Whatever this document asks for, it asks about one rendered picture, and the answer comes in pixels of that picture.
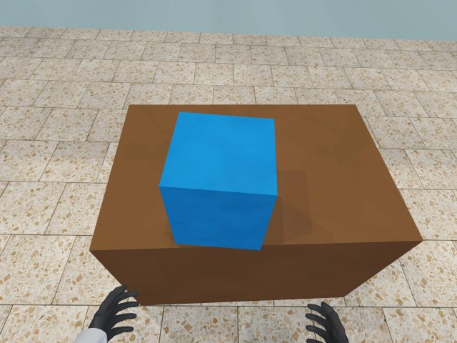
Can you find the pedestal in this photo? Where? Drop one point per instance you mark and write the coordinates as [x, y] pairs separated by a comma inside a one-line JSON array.
[[338, 220]]

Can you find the robot left hand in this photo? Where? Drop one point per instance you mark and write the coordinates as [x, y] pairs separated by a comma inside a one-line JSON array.
[[105, 318]]

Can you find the robot right hand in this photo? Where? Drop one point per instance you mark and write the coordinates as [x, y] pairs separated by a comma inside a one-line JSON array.
[[335, 332]]

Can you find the left robot forearm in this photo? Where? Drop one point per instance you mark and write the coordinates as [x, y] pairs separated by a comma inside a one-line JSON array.
[[91, 335]]

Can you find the carton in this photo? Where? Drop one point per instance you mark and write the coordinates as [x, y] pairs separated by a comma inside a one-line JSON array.
[[219, 182]]

